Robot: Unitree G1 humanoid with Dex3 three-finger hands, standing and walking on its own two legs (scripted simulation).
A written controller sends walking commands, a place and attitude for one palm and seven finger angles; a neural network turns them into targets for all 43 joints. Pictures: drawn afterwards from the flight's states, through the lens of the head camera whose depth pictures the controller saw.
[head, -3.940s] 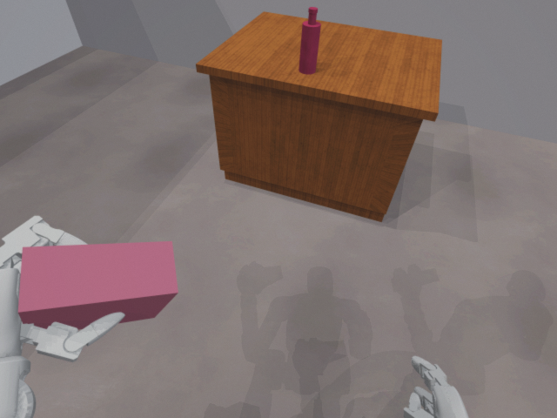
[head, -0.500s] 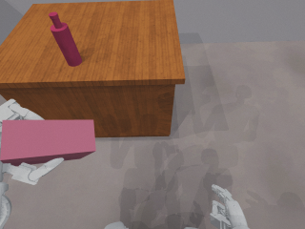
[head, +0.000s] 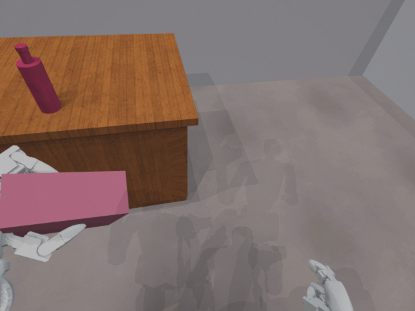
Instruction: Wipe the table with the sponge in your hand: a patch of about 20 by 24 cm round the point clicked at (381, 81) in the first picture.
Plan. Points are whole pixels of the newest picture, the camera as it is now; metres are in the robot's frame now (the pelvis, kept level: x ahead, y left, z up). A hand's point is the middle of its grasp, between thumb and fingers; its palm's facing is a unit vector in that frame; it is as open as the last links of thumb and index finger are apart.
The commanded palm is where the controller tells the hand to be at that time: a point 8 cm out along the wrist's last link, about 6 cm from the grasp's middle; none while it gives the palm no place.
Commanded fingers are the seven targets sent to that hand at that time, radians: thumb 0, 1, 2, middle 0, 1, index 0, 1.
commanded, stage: turn to face it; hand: left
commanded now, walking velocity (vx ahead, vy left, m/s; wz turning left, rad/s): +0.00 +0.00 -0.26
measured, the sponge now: (85, 203) +0.22 +0.20 +0.16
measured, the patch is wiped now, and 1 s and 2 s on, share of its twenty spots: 0.00 0.00 0.00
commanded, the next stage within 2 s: take the last steps up to it in 0.12 s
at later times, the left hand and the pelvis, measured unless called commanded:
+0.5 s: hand (98, 235) +0.17 +0.16 +0.19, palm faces +0.27 -0.80 -0.53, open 9.8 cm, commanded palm +0.12 +0.21 +0.18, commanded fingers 0.00 0.10 1.30 -1.20 -1.60 -1.20 -1.60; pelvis -0.06 -0.06 +0.01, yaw -5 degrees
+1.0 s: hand (72, 232) +0.17 +0.19 +0.17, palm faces +0.42 -0.79 -0.46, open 9.8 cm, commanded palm +0.12 +0.24 +0.18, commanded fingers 0.00 0.10 1.30 -1.20 -1.60 -1.20 -1.60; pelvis -0.05 -0.04 -0.01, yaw -1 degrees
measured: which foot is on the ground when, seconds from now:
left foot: down 0.00-0.22, up 0.24-0.64, down 0.66-0.94, up 0.96-1.00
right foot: up 0.00-0.18, down 0.20-0.70, up 0.72-0.92, down 0.94-1.00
